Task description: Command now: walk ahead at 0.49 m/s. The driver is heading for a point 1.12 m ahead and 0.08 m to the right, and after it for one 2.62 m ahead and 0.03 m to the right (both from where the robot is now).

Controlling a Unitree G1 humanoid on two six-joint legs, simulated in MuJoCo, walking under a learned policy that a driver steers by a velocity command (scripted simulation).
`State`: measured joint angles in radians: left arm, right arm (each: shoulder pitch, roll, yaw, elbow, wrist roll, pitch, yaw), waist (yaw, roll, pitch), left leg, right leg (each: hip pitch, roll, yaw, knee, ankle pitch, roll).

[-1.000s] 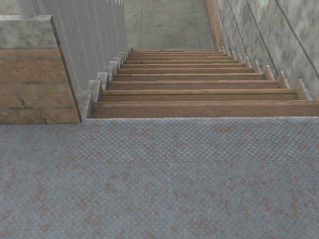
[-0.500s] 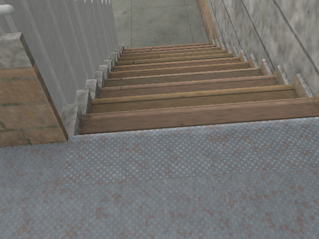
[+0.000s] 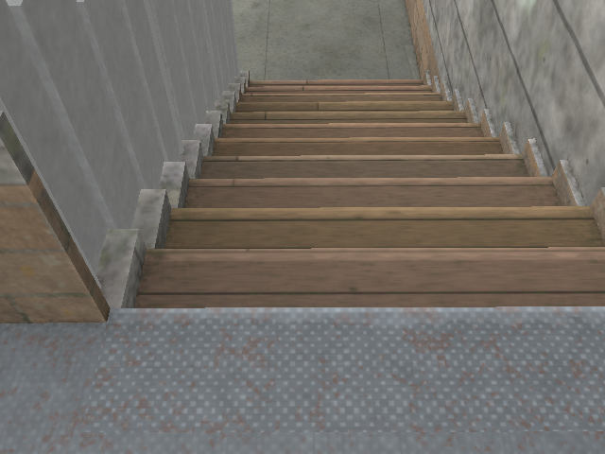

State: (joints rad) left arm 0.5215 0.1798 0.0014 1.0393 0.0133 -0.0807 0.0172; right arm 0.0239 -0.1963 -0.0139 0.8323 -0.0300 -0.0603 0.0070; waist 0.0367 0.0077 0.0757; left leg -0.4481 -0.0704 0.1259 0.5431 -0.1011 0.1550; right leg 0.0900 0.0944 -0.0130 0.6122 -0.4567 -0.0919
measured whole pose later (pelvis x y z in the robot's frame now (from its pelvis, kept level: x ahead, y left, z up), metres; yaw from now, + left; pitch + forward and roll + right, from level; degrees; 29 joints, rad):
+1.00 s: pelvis +0.52 -0.06 +0.03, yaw +2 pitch -1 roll -1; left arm 0.48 0.17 0.02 1.02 0.01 -0.07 0.01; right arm 0.08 -0.20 -0.02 0.85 -0.02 -0.01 0.02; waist 0.05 0.03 0.04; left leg -0.57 0.05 0.04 0.72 0.02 0.06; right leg 0.02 0.10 -0.08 0.25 -0.26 -0.09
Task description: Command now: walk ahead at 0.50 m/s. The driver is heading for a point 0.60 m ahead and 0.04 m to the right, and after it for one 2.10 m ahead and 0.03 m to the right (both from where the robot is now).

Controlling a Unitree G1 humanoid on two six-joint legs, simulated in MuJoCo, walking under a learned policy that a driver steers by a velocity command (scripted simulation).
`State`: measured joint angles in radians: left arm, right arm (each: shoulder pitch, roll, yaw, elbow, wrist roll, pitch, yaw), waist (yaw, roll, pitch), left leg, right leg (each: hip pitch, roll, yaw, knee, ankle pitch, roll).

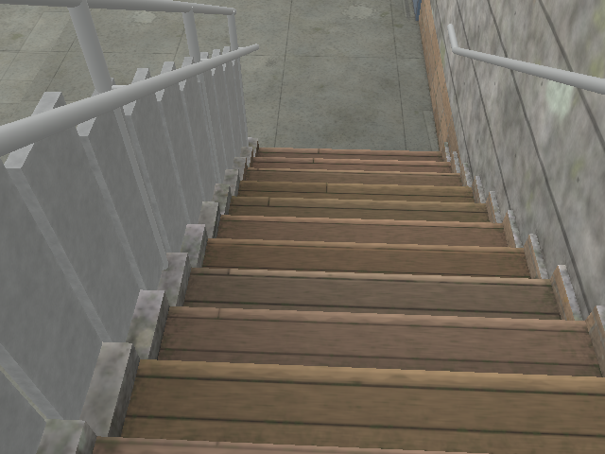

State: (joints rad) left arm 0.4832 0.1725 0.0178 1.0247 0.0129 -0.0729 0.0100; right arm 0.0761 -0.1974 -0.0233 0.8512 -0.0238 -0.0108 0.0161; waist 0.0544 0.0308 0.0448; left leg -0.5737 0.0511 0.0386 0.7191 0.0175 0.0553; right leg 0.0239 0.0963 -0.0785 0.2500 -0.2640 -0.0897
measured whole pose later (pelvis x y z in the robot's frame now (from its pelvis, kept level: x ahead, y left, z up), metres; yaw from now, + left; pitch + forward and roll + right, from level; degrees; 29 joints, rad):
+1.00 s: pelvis +0.44 -0.04 -0.19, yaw +0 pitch -2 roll -1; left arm 0.48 0.17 0.01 1.05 0.01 -0.06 -0.01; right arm 0.24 -0.22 -0.05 0.99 -0.04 0.03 -0.02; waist 0.00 0.04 0.02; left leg -0.70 0.03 -0.05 1.15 -0.06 0.04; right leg -0.25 0.05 -0.09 0.67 -0.38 -0.08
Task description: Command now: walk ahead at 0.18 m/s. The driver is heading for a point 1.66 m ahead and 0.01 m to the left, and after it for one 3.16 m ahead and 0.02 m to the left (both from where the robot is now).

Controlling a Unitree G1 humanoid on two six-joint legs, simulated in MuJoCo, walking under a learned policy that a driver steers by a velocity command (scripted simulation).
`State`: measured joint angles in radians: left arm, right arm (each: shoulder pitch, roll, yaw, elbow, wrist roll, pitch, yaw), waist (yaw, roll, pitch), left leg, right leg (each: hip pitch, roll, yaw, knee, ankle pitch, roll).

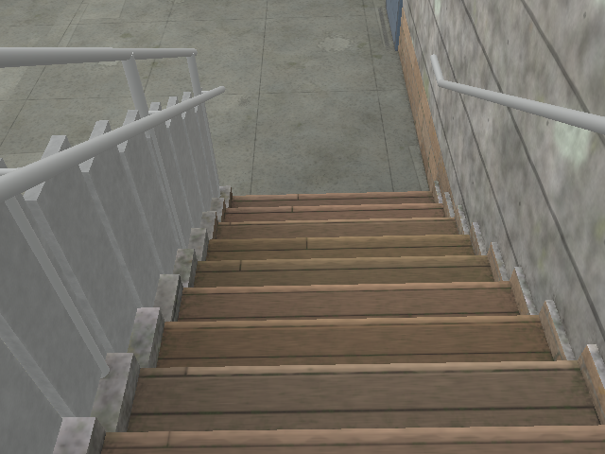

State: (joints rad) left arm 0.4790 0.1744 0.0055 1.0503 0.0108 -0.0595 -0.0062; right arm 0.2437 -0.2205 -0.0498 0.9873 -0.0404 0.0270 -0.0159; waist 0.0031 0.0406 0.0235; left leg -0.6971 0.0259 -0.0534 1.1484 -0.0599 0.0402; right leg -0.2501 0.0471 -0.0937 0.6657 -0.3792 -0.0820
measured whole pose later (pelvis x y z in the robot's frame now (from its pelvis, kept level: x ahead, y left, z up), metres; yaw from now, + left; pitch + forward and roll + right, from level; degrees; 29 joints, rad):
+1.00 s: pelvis +0.10 +0.05 -0.15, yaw -1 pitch -2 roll +1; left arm 0.05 0.20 -0.02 0.55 0.01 0.11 0.03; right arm 0.37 -0.25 -0.01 0.78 -0.03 -0.01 -0.07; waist -0.10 -0.03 -0.05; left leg -0.33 0.04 0.04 0.41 -0.06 0.04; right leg -0.77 0.08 0.00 2.10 -0.72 0.00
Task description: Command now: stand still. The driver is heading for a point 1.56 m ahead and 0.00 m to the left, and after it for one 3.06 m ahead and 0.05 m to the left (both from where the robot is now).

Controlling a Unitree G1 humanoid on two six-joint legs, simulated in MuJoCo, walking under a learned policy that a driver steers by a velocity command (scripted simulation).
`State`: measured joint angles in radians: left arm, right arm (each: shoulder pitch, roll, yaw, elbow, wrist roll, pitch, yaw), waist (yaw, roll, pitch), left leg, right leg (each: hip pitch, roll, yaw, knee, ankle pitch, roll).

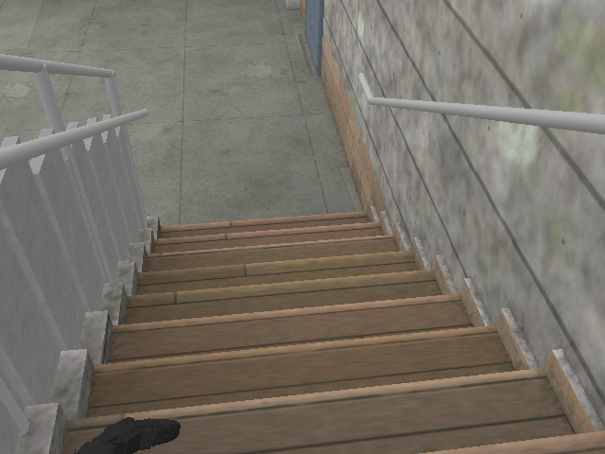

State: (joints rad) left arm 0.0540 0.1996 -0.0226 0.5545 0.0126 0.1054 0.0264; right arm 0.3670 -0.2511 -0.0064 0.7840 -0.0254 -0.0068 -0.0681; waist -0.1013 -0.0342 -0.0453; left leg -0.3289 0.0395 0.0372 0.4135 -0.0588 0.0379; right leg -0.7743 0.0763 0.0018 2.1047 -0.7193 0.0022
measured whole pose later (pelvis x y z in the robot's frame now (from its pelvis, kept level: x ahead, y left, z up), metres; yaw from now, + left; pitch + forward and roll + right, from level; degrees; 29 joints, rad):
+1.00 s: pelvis +0.17 -0.06 -0.01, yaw +0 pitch -1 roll +0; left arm 0.49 0.20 0.02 1.05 0.04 -0.02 0.03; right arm 0.25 -0.18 -0.03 0.95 0.00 -0.01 0.02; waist 0.06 -0.03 -0.01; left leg -0.27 -0.10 0.04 0.54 -0.25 0.12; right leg -0.46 0.11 0.01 1.82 -0.67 -0.13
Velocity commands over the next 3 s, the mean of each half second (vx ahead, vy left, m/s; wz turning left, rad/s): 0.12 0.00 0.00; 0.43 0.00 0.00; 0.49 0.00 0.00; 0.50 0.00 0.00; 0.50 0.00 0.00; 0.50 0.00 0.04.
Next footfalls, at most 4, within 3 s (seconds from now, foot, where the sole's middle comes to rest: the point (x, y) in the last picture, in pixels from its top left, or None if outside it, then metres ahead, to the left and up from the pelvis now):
0.08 right None -0.05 -0.12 -0.60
0.92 left None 0.24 -0.01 -0.77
1.46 right None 0.54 -0.16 -0.94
1.98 left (276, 430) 0.83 0.00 -1.11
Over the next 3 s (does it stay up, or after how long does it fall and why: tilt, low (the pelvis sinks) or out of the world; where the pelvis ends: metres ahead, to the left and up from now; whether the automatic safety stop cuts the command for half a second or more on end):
stays up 1.23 -0.09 -0.58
